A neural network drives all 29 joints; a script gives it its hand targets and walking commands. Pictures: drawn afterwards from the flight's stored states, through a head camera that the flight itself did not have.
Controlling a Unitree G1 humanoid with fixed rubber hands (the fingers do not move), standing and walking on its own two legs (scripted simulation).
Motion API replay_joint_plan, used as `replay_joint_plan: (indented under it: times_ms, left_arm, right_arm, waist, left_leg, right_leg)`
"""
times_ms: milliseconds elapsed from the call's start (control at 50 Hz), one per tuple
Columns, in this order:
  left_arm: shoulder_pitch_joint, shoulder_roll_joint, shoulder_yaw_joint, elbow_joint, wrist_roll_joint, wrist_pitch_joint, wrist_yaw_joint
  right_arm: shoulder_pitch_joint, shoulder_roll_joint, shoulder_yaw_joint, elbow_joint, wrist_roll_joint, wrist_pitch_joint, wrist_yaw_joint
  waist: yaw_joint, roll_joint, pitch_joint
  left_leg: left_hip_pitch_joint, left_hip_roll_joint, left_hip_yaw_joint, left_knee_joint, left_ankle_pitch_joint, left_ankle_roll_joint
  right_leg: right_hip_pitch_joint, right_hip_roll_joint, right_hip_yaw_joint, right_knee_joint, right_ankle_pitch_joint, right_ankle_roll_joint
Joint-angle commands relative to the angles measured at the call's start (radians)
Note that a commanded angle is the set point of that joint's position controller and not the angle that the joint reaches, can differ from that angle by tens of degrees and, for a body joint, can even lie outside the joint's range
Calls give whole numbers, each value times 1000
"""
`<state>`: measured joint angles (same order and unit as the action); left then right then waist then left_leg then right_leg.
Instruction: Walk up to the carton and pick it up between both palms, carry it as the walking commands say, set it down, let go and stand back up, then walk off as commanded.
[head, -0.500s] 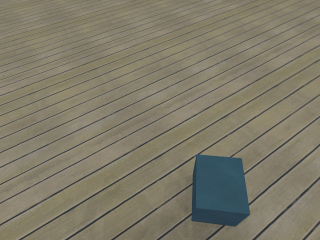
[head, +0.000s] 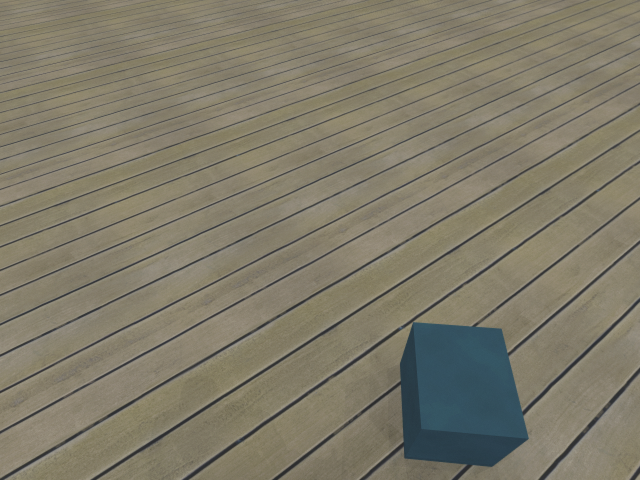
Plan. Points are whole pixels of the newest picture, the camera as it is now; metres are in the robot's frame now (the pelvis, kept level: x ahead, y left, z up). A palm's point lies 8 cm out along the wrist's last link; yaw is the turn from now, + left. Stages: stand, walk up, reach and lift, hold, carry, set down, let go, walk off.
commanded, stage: stand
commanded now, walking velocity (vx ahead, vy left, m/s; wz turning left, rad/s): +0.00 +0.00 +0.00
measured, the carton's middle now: (452, 394) +0.46 -0.36 -0.64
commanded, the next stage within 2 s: walk off in 1.96 s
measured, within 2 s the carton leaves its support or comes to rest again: neither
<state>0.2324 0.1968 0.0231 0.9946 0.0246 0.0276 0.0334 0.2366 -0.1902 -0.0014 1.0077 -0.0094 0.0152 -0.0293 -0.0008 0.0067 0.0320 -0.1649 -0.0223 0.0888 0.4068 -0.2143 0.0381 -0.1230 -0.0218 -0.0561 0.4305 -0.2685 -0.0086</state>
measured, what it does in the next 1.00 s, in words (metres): stands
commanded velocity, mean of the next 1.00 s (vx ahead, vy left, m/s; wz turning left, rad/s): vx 0.00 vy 0.00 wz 0.00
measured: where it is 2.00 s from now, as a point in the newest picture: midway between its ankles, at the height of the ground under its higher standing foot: outside the picture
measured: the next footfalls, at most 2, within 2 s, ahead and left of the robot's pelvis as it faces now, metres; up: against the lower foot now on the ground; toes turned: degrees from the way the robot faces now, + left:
none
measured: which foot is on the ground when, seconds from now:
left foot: down 0.00-1.00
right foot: down 0.00-1.00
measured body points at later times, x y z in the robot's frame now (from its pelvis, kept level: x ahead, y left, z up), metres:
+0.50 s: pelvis +0.00 +0.00 +0.00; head +0.01 +0.00 +0.45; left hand -0.01 +0.21 -0.16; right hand -0.01 -0.22 -0.16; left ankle +0.01 +0.09 -0.74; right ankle -0.03 -0.11 -0.74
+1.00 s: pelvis +0.01 -0.01 +0.00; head +0.01 -0.01 +0.45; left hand -0.04 +0.19 -0.16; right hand -0.03 -0.22 -0.16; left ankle +0.01 +0.09 -0.74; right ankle -0.03 -0.11 -0.74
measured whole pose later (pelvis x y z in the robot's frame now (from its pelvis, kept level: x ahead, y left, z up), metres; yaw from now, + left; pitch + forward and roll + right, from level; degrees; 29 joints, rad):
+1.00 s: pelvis +0.01 -0.01 +0.00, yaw +1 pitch -1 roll +0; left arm 0.34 0.10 -0.01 1.16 0.01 -0.02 0.05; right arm 0.32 -0.11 0.00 1.18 -0.01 -0.01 -0.05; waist 0.00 0.00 0.03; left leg -0.16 0.00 0.06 0.38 -0.21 0.02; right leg -0.09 0.00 -0.08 0.37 -0.26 -0.03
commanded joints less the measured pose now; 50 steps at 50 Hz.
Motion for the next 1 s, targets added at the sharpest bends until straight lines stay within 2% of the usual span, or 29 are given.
replay_joint_plan:
  times_ms: [0,40,140,240,560,980]
  left_arm:
    - [16,84,10,-6,-3,-29,-7]
    - [40,87,9,17,-8,-36,0]
    - [63,62,4,52,-8,-36,4]
    - [86,49,-1,83,-9,-37,7]
    - [155,-5,-13,147,-10,-41,15]
    - [200,-31,-21,171,-11,-47,18]
  right_arm:
    - [51,-118,-32,6,-4,-9,-1]
    - [63,-103,-32,23,-9,-14,3]
    - [85,-71,-26,71,-6,-21,-3]
    - [106,-58,-20,100,-6,-21,-7]
    - [140,-18,-11,145,-4,-24,-16]
    - [169,14,-4,167,-2,-25,-19]
  waist:
    - [1,-87,53]
    - [1,-79,30]
    - [4,-14,37]
    - [0,4,41]
    - [-5,-9,55]
    - [-4,-5,62]
  left_leg:
    - [51,127,-143,-111,121,-10]
    - [66,139,-150,-104,160,-1]
    - [39,135,-151,-123,136,-6]
    - [35,131,-151,-119,142,-5]
    - [20,129,-144,-97,154,2]
    - [0,128,-137,-80,149,0]
  right_leg:
    - [-68,-132,121,-151,121,-14]
    - [-45,-119,105,-156,123,-14]
    - [-21,-106,95,-153,106,-18]
    - [-24,-99,94,-152,112,-20]
    - [-34,-87,86,-145,136,-24]
    - [-32,-85,83,-136,156,-35]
